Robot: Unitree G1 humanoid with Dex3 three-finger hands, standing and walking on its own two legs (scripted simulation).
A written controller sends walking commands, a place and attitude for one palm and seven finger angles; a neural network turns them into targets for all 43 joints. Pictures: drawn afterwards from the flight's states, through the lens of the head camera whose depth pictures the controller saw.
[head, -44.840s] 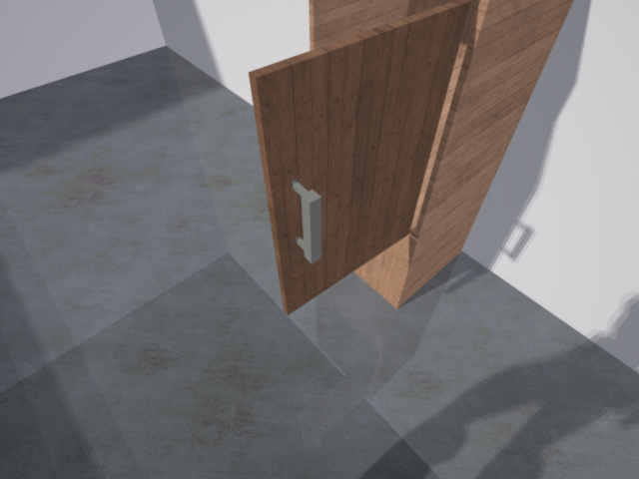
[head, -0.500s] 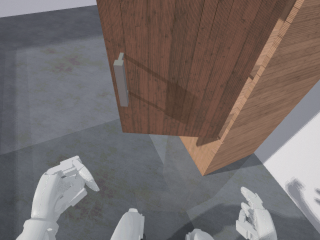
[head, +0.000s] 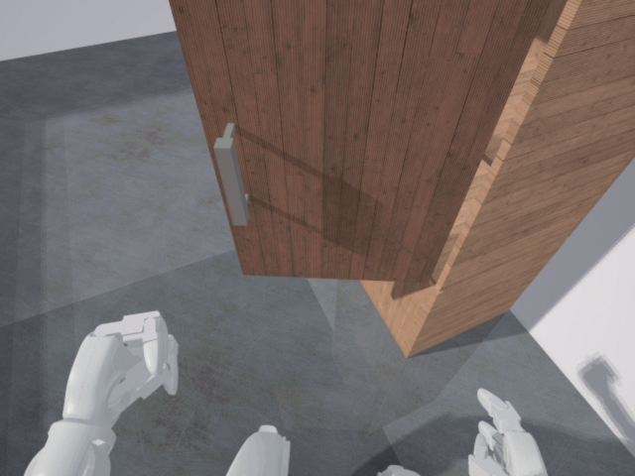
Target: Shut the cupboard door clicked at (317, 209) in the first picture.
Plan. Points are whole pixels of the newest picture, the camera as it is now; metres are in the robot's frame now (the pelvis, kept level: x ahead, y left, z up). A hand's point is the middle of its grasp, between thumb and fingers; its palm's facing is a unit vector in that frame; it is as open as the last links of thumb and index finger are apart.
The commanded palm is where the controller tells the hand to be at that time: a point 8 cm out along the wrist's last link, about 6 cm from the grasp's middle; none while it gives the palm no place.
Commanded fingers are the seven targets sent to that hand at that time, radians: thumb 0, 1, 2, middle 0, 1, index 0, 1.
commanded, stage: raise the hand and make a fist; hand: left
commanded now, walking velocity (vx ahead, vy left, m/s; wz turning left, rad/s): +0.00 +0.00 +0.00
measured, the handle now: (235, 176) +0.52 +0.17 +0.07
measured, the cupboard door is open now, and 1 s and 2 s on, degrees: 63 63 63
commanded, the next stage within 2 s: bring the fist close to the handle in 0.32 s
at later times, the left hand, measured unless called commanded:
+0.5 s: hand (172, 362) +0.23 +0.18 +0.07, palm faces +0.00 -1.00 -0.04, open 3.1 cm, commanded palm +0.22 +0.23 +0.07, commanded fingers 0.00 0.90 0.90 -1.30 -1.50 -1.30 -1.50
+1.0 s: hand (217, 281) +0.33 +0.16 +0.07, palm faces -0.02 -1.00 -0.02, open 3.1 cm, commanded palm +0.32 +0.21 +0.07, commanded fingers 0.00 0.90 0.90 -1.30 -1.50 -1.30 -1.50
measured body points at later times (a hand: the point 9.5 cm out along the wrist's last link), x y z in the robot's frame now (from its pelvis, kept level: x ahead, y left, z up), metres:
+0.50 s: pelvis +0.00 +0.00 +0.00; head +0.05 -0.01 +0.45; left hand +0.22 +0.23 +0.07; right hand +0.19 -0.23 -0.08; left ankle +0.08 +0.13 -0.65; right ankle -0.01 -0.13 -0.65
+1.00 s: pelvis +0.00 +0.00 +0.01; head +0.06 +0.00 +0.45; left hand +0.33 +0.21 +0.07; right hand +0.15 -0.25 -0.09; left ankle +0.08 +0.13 -0.65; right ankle -0.01 -0.13 -0.65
